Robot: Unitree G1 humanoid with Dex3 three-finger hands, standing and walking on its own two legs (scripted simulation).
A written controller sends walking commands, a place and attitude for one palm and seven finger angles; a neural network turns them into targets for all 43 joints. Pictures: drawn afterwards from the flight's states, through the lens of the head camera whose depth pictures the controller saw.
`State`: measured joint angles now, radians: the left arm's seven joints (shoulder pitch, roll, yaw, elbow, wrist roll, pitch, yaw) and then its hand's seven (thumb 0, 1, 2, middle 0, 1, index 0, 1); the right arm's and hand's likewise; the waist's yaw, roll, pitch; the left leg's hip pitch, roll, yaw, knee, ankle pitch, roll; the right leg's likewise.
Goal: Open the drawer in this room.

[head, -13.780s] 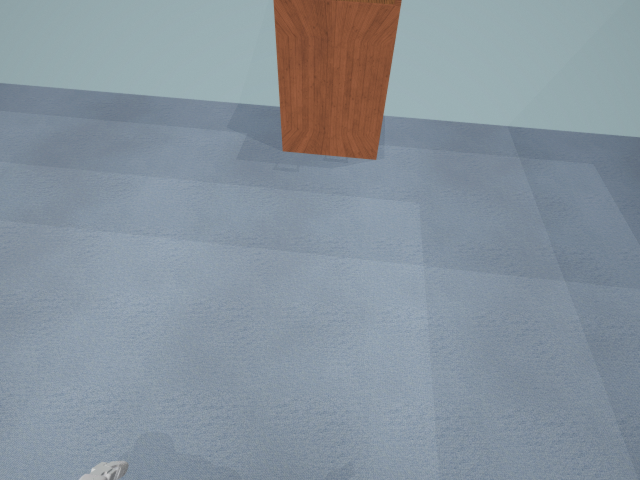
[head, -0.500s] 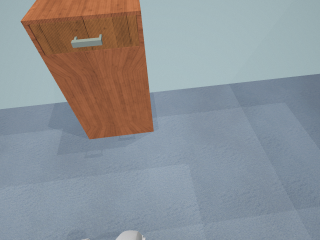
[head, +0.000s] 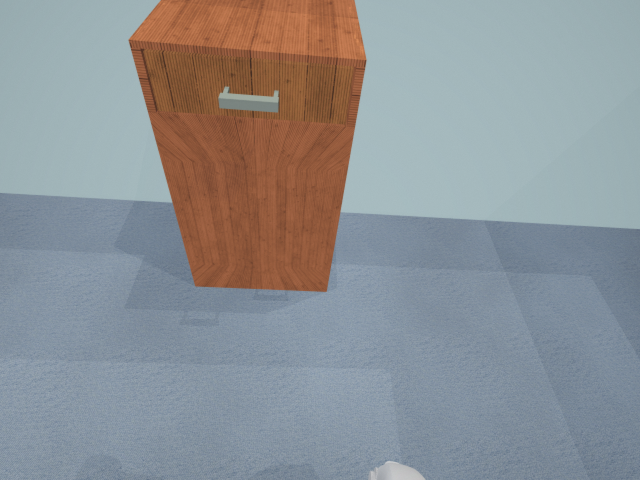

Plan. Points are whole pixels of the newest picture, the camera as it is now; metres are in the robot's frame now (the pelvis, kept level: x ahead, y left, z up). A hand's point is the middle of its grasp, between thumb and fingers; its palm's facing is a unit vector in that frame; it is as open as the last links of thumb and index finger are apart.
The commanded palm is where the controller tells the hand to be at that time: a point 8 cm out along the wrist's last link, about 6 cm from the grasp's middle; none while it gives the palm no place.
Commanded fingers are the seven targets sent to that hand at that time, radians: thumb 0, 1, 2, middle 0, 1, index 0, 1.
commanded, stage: take the last steps up to it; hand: left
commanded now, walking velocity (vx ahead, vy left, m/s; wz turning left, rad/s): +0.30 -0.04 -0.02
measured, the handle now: (250, 97) +0.86 +0.22 +0.03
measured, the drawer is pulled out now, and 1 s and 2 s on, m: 0.00 0.00 0.00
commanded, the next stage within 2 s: come to a stop and stand still in 0.80 s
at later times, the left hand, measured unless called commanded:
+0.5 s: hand (234, 432) +0.22 +0.13 -0.18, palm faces +0.06 -0.97 -0.21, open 7.2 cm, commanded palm none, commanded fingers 0.00 0.90 0.90 -0.20 -0.30 -0.20 -0.30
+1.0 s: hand (232, 358) +0.34 +0.16 -0.18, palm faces +0.06 -0.98 -0.18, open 7.3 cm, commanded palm none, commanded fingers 0.00 0.90 0.90 -0.20 -0.30 -0.20 -0.30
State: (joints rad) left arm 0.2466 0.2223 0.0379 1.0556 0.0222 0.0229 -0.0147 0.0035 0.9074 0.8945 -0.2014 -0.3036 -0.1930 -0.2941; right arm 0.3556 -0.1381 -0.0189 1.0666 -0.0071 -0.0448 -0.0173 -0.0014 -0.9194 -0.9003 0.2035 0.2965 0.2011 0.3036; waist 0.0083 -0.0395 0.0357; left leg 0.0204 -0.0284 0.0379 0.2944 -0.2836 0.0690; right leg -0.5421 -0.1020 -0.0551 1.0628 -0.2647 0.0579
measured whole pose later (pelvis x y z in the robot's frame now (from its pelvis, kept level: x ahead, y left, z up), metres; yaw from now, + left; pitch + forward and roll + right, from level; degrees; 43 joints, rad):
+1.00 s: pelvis +0.32 -0.02 +0.00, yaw +1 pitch -1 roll +0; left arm 0.24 0.18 0.05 1.08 0.02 0.01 0.01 0.01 0.93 0.89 -0.20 -0.30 -0.19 -0.29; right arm 0.32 -0.13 -0.03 1.09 -0.02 -0.04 -0.02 -0.01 -0.93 -0.90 0.20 0.30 0.20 0.30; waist 0.00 -0.03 0.05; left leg -0.10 0.03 0.18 0.36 -0.24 0.02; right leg -0.47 -0.10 -0.07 0.87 -0.26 0.03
